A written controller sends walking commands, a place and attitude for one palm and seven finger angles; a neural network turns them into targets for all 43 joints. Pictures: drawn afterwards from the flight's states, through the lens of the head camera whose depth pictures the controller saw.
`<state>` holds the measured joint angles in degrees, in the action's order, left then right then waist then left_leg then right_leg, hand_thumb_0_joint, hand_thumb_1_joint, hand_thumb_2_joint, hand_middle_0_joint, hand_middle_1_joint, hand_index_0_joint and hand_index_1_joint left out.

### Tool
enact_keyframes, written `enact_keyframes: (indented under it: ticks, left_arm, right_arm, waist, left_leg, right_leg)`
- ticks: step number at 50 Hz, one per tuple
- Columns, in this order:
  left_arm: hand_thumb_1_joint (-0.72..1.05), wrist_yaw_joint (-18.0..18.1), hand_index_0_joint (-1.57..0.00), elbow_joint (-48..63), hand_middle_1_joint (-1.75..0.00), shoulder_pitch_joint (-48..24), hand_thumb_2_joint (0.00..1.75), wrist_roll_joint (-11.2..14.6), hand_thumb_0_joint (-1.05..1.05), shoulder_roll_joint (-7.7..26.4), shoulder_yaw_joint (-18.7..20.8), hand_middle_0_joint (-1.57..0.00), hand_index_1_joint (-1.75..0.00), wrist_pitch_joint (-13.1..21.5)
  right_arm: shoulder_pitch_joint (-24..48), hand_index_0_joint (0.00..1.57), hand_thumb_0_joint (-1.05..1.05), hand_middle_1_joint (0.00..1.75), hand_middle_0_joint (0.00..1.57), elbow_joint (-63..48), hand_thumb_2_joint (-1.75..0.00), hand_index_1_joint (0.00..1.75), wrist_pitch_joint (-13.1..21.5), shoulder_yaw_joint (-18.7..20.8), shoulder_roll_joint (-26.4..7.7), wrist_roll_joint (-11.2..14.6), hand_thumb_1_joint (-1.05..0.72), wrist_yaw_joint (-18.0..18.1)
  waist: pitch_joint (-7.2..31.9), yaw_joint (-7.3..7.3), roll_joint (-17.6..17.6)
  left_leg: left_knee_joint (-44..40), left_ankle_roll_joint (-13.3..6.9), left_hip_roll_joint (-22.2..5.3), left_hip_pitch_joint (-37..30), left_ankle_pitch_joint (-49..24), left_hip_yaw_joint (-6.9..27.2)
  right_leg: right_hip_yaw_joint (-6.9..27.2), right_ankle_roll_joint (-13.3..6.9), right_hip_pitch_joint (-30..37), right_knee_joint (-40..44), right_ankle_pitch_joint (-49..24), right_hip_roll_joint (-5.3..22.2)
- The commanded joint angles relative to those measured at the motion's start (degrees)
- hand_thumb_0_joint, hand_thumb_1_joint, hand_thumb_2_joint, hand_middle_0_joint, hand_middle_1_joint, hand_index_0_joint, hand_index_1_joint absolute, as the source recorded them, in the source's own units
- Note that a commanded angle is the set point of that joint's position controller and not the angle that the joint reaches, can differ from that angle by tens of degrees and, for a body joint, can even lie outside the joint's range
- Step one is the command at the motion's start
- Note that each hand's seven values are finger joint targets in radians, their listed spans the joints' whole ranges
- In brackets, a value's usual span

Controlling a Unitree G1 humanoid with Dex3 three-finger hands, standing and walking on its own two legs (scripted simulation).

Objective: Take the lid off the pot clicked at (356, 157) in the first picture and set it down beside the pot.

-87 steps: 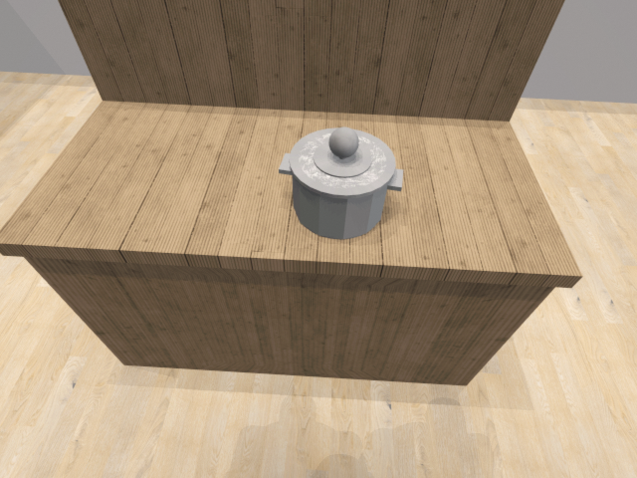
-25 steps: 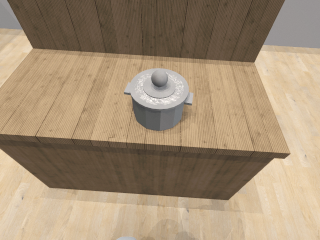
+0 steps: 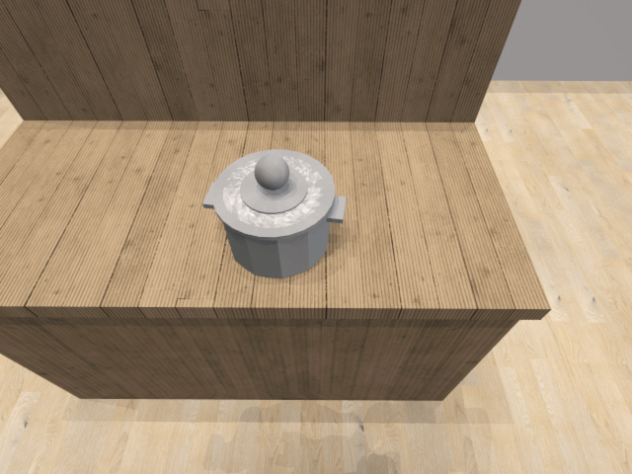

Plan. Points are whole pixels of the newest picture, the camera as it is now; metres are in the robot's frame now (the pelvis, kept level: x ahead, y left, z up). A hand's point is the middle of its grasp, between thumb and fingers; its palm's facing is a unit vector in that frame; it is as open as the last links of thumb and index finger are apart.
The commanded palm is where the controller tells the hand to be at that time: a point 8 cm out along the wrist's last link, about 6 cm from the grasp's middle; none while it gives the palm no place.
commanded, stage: come to a stop and stand still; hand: left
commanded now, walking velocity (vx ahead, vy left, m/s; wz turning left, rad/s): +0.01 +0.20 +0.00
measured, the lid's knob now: (271, 172) +0.52 +0.10 +0.06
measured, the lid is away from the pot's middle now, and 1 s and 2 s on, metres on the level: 0.00 0.00 0.00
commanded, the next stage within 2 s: look again from close up in 0.60 s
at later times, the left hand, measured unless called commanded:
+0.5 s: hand out of the picture +0.01 +0.21 -0.16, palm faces +0.00 -0.96 -0.27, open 7.4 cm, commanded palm none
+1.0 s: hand out of the picture -0.01 +0.17 -0.16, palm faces +0.00 -0.97 -0.23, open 7.3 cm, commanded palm none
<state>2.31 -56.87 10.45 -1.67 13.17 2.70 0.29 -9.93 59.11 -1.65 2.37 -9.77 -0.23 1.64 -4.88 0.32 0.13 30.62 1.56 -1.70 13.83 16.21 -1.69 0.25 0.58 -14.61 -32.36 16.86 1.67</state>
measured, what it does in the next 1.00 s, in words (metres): steps on the spot: left foot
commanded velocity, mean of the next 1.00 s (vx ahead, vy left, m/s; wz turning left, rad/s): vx -0.01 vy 0.00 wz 0.00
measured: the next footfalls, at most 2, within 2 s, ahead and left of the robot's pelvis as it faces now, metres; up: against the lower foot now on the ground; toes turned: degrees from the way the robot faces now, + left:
left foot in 0.20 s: +0.01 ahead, +0.13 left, +0.00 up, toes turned +2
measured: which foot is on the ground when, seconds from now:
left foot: up 0.00-0.18, down 0.20-1.00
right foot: down 0.00-1.00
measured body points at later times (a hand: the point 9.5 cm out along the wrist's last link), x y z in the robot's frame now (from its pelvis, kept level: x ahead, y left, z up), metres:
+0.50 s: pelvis -0.03 +0.02 +0.00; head -0.04 -0.01 +0.45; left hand +0.01 +0.26 -0.14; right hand +0.02 -0.22 -0.16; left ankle -0.03 +0.13 -0.73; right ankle +0.00 -0.12 -0.73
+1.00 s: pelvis -0.02 -0.01 +0.00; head +0.00 -0.03 +0.45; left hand -0.01 +0.22 -0.14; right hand -0.03 -0.23 -0.16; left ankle -0.03 +0.13 -0.73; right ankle +0.00 -0.12 -0.73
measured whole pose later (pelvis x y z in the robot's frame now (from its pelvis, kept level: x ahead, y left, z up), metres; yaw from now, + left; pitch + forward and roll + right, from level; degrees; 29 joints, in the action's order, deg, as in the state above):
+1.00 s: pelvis -0.02 -0.01 +0.00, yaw +0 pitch +0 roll +1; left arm 1.4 -61.9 15.6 -0.8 8.7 -0.7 0.5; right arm -18.7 61.0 0.8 -0.7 -9.4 -0.4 1.4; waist -2.1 0.4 -1.5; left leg 26.0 1.7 -1.5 11.0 15.1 -2.2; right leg 0.1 -0.4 -15.8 -29.8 14.3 1.0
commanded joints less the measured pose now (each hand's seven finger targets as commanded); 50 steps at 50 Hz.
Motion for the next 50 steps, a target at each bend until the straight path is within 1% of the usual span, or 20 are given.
enact_keyframes:
  ticks: [1,4,7,9,10,11,13,14,15,16,17,18,21,24,27,29,32,35,43,50]
  left_arm:
    - [0.9,0.33,-0.2,2.27,-0.3,2.94,0.9,0.23,0.0,9.47,1.18,-0.2,-0.3,0.42]
    - [0.9,0.66,-0.2,2.42,-0.3,3.72,0.9,0.15,0.0,9.81,1.68,-0.2,-0.3,0.18]
    - [0.9,0.81,-0.2,2.8,-0.3,2.78,0.9,0.17,0.0,9.6,1.84,-0.2,-0.3,-0.06]
    - [0.9,0.79,-0.2,3.55,-0.3,1.54,0.9,0.63,0.0,8.07,1.57,-0.2,-0.3,-0.33]
    - [0.9,0.65,-0.2,3.99,-0.3,1.27,0.9,0.66,0.0,6.62,1.22,-0.2,-0.3,-0.44]
    - [0.9,0.68,-0.2,4.01,-0.3,1.31,0.9,0.63,0.0,5.26,0.82,-0.2,-0.3,-0.65]
    - [0.9,0.69,-0.2,3.06,-0.3,1.73,0.9,0.56,0.0,4.48,0.12,-0.2,-0.3,-1.3]
    - [0.9,2.09,-0.2,0.14,-0.3,8.96,0.9,1.03,0.0,5.1,-0.63,-0.2,-0.3,0.04]
    - [0.9,1.46,-0.2,2.76,-0.3,5.25,0.9,1.02,0.0,7.03,-0.42,-0.2,-0.3,0.33]
    - [0.9,0.94,-0.2,2.62,-0.3,4.44,0.9,1.08,0.0,6.2,-0.67,-0.2,-0.3,0.12]
    - [0.9,0.62,-0.2,2.39,-0.3,4.17,0.9,1.0,0.0,5.75,-1.01,-0.2,-0.3,0.1]
    - [0.9,0.19,-0.2,2.5,-0.3,4.27,0.9,0.96,0.0,5.23,-1.29,-0.2,-0.3,-0.26]
    - [0.9,-0.41,-0.2,2.06,-0.3,4.69,0.9,0.52,0.0,4.38,-1.76,-0.2,-0.3,-0.69]
    - [0.9,-0.8,-0.2,2.07,-0.3,5.17,0.9,0.46,0.0,4.64,-1.85,-0.2,-0.3,-0.58]
    - [0.9,-0.82,-0.2,2.37,-0.3,6.05,0.9,0.54,0.0,4.62,-1.85,-0.2,-0.3,-0.26]
    - [0.9,-0.94,-0.2,2.25,-0.3,6.72,0.9,0.61,0.0,4.93,-1.73,-0.2,-0.3,-0.16]
    - [0.9,-0.91,-0.2,1.58,-0.3,7.25,0.9,0.77,0.0,4.54,-1.93,-0.2,-0.3,0.4]
    - [0.9,-0.94,-0.2,0.74,-0.3,7.83,0.9,0.88,0.0,4.44,-1.97,-0.2,-0.3,0.56]
    - [0.9,-0.77,-0.2,-1.88,-0.3,8.43,0.9,1.22,0.0,3.91,-2.22,-0.2,-0.3,1.05]
    - [0.9,-0.57,-0.2,-3.63,-0.3,8.45,0.9,1.25,0.0,3.08,-2.12,-0.2,-0.3,1.18]
  right_arm:
    - [-3.44,0.2,0.0,0.3,0.2,-2.43,-0.9,0.3,-0.32,1.37,-5.1,-0.31,-0.9,-0.42]
    - [-3.43,0.2,0.0,0.3,0.2,-2.7,-0.9,0.3,-0.18,1.48,-5.87,-0.17,-0.9,-0.43]
    - [-6.04,0.2,0.0,0.3,0.2,-2.14,-0.9,0.3,0.36,1.26,-5.23,0.12,-0.9,-0.45]
    - [-7.78,0.2,0.0,0.3,0.2,-1.43,-0.9,0.3,1.25,0.98,-5.7,-0.1,-0.9,-0.48]
    - [-7.13,0.2,0.0,0.3,0.2,-1.53,-0.9,0.3,1.56,1.1,-7.09,-0.44,-0.9,-0.4]
    - [-5.72,0.2,0.0,0.3,0.2,-1.87,-0.9,0.3,1.47,0.98,-8.0,-0.64,-0.9,-0.38]
    - [-3.42,0.2,0.0,0.3,0.2,-2.19,-0.9,0.3,1.71,0.37,-7.4,-0.36,-0.9,-0.52]
    - [0.0,0.2,0.0,0.3,0.2,-6.41,-0.9,0.3,2.59,1.14,-11.65,0.9,-0.9,-0.48]
    - [-3.68,0.2,0.0,0.3,0.2,-8.15,-0.9,0.3,2.5,0.83,-7.94,-0.08,-0.9,-0.73]
    - [-3.76,0.2,0.0,0.3,0.2,-7.82,-0.9,0.3,2.75,0.23,-7.09,-0.44,-0.9,-0.55]
    - [-5.63,0.2,0.0,0.3,0.2,-7.68,-0.9,0.3,2.71,-0.07,-7.24,-0.58,-0.9,-0.51]
    - [-5.26,0.2,0.0,0.3,0.2,-8.61,-0.9,0.3,2.42,-0.26,-6.88,-0.69,-0.9,-0.59]
    - [-4.36,0.2,0.0,0.3,0.2,-9.84,-0.9,0.3,2.08,-0.33,-7.6,-0.53,-0.9,-0.72]
    - [-6.34,0.2,0.0,0.3,0.2,-9.71,-0.9,0.3,1.87,-0.35,-7.39,-0.68,-0.9,-0.92]
    - [-8.16,0.2,0.0,0.3,0.2,-9.0,-0.9,0.3,2.1,-0.43,-7.83,-0.72,-0.9,-1.06]
    - [-8.52,0.2,0.0,0.3,0.2,-8.65,-0.9,0.3,2.35,-0.57,-7.53,-0.7,-0.9,-1.04]
    - [-9.12,0.2,0.0,0.3,0.2,-7.59,-0.9,0.3,2.91,-0.95,-7.09,-0.47,-0.9,-0.97]
    - [-9.42,0.2,0.0,0.3,0.2,-6.3,-0.9,0.3,3.14,-1.26,-6.56,-0.44,-0.9,-0.86]
    - [-10.98,0.2,0.0,0.3,0.2,-2.19,-0.9,0.3,3.38,-1.91,-4.89,-0.27,-0.9,-0.45]
    - [-11.51,0.2,0.0,0.3,0.2,0.41,-0.9,0.3,3.61,-2.14,-3.99,-0.29,-0.9,-0.09]
  waist:
    - [4.33,-0.61,10.93]
    - [4.72,-1.71,12.6]
    - [6.66,-0.46,12.7]
    - [8.44,0.26,7.26]
    - [8.75,-0.17,0.11]
    - [8.31,-0.86,-3.3]
    - [7.54,-1.71,-8.96]
    - [11.56,-2.63,-10.75]
    - [12.41,-0.37,-10.08]
    - [10.79,-0.72,-12.31]
    - [10.63,0.2,-12.41]
    - [9.35,-0.56,-12.7]
    - [-0.62,-0.63,-5.7]
    - [-3.26,0.06,1.1]
    - [-1.98,0.41,3.68]
    - [-0.06,0.28,1.43]
    - [1.8,0.37,3.18]
    - [2.04,0.17,1.2]
    - [2.88,-0.16,2.06]
    - [3.47,-0.45,-0.92]
  left_leg:
    - [4.21,0.12,0.44,1.29,3.74,0.6]
    - [5.69,0.18,0.8,4.88,8.32,1.48]
    - [-2.24,0.11,1.1,0.2,2.47,0.79]
    - [-7.85,-1.06,-1.12,-8.03,-13.52,1.73]
    - [-7.2,-2.47,-4.96,-10.38,-26.2,4.85]
    - [-7.49,-4.03,-7.97,-9.07,-32.69,6.49]
    - [-10.57,-6.42,-9.2,-4.84,-30.94,8.15]
    - [2.76,-4.01,-10.08,-7.65,-41.3,4.46]
    - [0.31,-2.51,-5.67,-3.48,-24.87,3.64]
    - [-2.75,-2.88,-5.3,-3.43,-18.66,3.95]
    - [-4.12,-3.49,-5.88,-2.87,-16.62,5.22]
    - [-6.49,-3.97,-6.27,-1.72,-10.78,6.41]
    - [-10.02,-4.07,-5.03,6.33,6.34,7.44]
    - [-10.92,-3.71,-3.3,6.53,12.12,6.8]
    - [-9.97,-3.72,-2.58,3.65,10.36,5.47]
    - [-10.46,-3.85,-2.59,2.52,9.97,5.53]
    - [-9.65,-3.66,-2.51,0.87,5.13,4.67]
    - [-9.57,-3.42,-2.49,0.17,2.95,4.16]
    - [-9.16,-2.83,-2.93,-1.92,-3.86,3.06]
    - [-8.77,-2.43,-3.24,-2.53,-7.92,2.62]
  right_leg:
    - [14.2,-8.74,2.45,11.31,-26.8,15.06]
    - [15.25,-10.77,6.37,9.53,-32.5,16.48]
    - [12.05,-8.86,6.49,5.68,-37.22,14.59]
    - [7.32,-4.82,2.06,2.21,-31.38,10.01]
    - [3.52,-2.31,-0.64,-0.32,-25.84,6.38]
    - [1.07,-0.84,-0.64,-0.3,-16.38,3.91]
    - [-0.68,0.34,2.99,0.34,-2.1,2.0]
    - [1.67,-1.28,2.25,3.24,-11.32,4.37]
    - [3.09,-3.23,3.08,1.11,-10.28,4.88]
    - [3.43,-3.57,1.16,0.85,-7.68,4.51]
    - [1.92,-3.34,1.19,0.96,-5.52,3.13]
    - [0.97,-3.19,0.3,1.94,-1.1,2.14]
    - [2.28,-2.76,-2.87,4.36,2.56,1.62]
    - [4.61,-2.94,-6.5,7.37,8.65,2.19]
    - [6.31,-2.74,-8.49,9.14,11.37,2.72]
    - [6.15,-2.68,-7.83,9.08,10.43,2.75]
    - [6.52,-2.68,-6.05,9.35,6.2,3.42]
    - [6.28,-2.7,-5.43,9.64,4.19,3.75]
    - [5.33,-2.95,-1.98,9.68,-3.9,4.26]
    - [4.64,-3.08,0.7,8.79,-10.0,4.41]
